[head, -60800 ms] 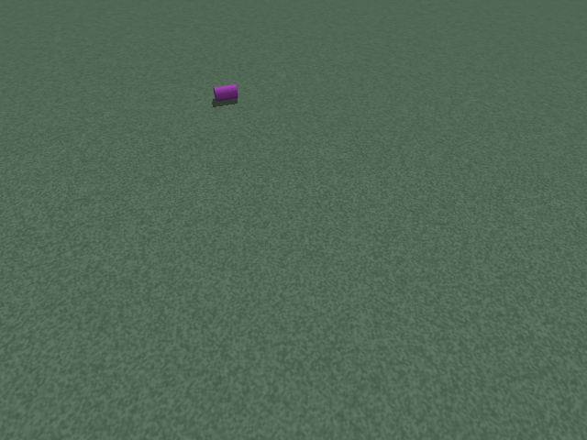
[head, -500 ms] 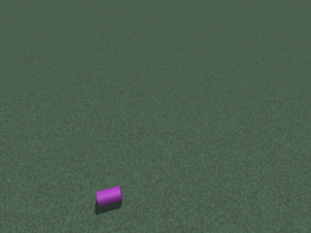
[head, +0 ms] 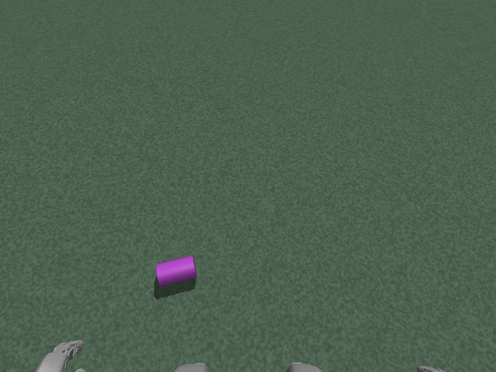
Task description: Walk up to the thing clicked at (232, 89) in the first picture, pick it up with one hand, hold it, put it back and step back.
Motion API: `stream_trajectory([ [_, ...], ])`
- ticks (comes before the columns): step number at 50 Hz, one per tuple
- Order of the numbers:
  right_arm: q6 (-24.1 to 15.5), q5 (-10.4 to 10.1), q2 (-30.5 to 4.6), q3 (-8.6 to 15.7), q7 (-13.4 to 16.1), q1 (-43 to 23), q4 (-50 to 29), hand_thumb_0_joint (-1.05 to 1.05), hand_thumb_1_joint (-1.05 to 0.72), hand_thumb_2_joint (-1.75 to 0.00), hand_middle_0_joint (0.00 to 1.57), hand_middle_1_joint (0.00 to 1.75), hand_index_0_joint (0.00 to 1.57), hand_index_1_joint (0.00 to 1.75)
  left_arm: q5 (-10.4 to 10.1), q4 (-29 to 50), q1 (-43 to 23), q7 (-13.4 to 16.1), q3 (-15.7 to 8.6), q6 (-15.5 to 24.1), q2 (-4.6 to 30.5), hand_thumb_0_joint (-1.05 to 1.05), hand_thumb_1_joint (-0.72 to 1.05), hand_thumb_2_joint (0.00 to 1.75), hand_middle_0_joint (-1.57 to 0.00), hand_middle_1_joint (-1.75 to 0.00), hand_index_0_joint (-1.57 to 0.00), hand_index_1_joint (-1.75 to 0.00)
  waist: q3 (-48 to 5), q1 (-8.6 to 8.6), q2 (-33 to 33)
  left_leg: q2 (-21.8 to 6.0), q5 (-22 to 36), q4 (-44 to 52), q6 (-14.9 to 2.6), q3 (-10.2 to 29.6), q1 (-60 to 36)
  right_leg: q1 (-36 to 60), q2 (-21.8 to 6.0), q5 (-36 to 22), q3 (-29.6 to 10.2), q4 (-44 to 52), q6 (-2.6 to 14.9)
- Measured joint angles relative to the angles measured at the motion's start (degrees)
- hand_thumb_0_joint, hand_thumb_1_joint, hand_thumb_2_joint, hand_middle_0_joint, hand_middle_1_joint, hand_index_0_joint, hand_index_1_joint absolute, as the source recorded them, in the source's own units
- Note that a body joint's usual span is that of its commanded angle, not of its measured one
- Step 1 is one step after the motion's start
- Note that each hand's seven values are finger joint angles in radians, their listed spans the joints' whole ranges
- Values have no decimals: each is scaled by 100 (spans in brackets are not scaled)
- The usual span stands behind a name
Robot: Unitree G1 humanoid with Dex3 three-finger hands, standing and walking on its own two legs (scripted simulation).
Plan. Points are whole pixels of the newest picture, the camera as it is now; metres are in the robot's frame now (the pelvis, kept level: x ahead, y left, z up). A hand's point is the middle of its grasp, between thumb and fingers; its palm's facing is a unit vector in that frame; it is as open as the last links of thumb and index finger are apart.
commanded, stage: step back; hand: left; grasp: from above
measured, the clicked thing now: (176, 270) +0.51 +0.25 -0.72
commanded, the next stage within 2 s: none
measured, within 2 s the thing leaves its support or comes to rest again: neither
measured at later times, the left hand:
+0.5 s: hand out of the picture +0.03 +0.26 -0.15, palm faces -0.09 -0.92 -0.39, open 7.3 cm
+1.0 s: hand out of the picture -0.13 +0.30 -0.15, palm faces -0.02 -0.93 -0.37, open 7.3 cm
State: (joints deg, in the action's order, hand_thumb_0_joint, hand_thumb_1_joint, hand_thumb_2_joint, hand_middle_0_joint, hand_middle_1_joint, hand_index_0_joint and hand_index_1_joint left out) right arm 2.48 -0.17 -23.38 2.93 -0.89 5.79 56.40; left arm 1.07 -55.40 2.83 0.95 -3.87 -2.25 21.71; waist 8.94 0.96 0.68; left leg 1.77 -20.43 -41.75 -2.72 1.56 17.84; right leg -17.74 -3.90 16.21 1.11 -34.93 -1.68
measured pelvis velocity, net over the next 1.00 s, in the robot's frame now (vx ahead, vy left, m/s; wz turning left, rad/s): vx -0.24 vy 0.03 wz -0.05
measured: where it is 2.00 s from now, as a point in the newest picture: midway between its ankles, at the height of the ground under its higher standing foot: outside the picture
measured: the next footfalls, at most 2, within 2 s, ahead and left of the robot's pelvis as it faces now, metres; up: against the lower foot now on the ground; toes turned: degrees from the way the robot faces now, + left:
right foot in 0.44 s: -0.06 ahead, -0.11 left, +0.00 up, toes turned -1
left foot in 0.78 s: -0.14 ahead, +0.14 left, +0.00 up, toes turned -3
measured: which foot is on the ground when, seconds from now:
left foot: down 0.00-0.46, up 0.48-0.76, down 0.78-1.00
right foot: down 0.00-0.02, up 0.04-0.42, down 0.44-0.78, up 0.80-1.00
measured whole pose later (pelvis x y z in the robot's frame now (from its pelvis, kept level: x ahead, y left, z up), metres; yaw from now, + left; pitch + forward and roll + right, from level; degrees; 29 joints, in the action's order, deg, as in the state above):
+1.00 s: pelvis -0.24 +0.03 +0.01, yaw -3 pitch -2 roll -1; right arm 1.1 1.6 -20.1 1.7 0.7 7.9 48.6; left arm 0.5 -47.0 9.3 0.9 -5.6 -3.8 23.1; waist 10.2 -0.8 2.2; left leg -0.8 -13.3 -33.4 -1.5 1.1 18.1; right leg -25.4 6.7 28.7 -8.7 -68.6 -0.8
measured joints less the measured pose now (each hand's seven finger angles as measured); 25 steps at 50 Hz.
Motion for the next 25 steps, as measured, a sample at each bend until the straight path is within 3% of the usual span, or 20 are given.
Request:
stream_trajectory([
  [2,-64,84,12,39,22,119,-50,0,-90,-90,20,30,21,30,-43,146,-131,11,-6,-56,76,0,91,89,-20,-30,-21,-30,44,16,71,19,-35,336,77,2,-112,-300,21,245,-136,-487,70],
  [5,-82,135,175,-8,31,192,-86,0,-90,-90,20,30,21,30,-74,301,-303,112,-47,-115,154,0,91,89,-20,-30,-21,-30,266,11,207,39,24,317,31,-14,-44,-679,628,1450,-876,-1796,261],
  [7,-63,159,274,-37,81,234,-131,0,-90,-90,20,30,21,30,-106,352,-290,139,-33,-122,161,0,91,89,-20,-30,-21,-30,301,19,235,7,197,520,7,-32,-72,-848,923,1559,-1036,-2520,302],
  [10,-59,161,342,-53,164,252,-270,0,-90,-89,21,30,21,30,-110,418,-144,107,-3,-105,111,0,91,89,-20,-30,-21,-30,323,10,200,-50,374,731,-30,-126,-107,-877,1033,1422,-979,-2985,230],
  [16,-124,132,375,-71,205,186,-641,0,-90,-89,21,30,21,30,-69,478,181,33,-13,-115,21,0,91,89,-20,-30,-21,-30,383,36,92,-136,510,699,-48,-331,4,-404,834,1322,-813,-2166,82],
  [21,-71,111,286,-104,158,132,-778,0,-90,-89,21,30,21,30,-27,494,363,-39,-66,-48,-9,0,91,89,-20,-30,-21,-30,292,-18,-12,-219,486,323,47,-473,307,201,564,754,-492,-612,233],
  [23,-19,67,188,-91,147,66,-722,0,-90,-89,21,30,21,30,24,470,416,-50,-89,9,-103,0,91,89,-20,-30,-21,-30,283,-2,-255,-365,467,112,124,-366,440,322,678,423,-348,-293,244],
  [25,49,33,174,-61,167,46,-631,0,-90,-89,21,30,21,30,38,519,514,-101,-60,24,-134,0,91,89,-20,-30,-21,-30,204,-8,-270,-113,-287,-473,180,-47,646,230,630,403,-312,-359,289],
])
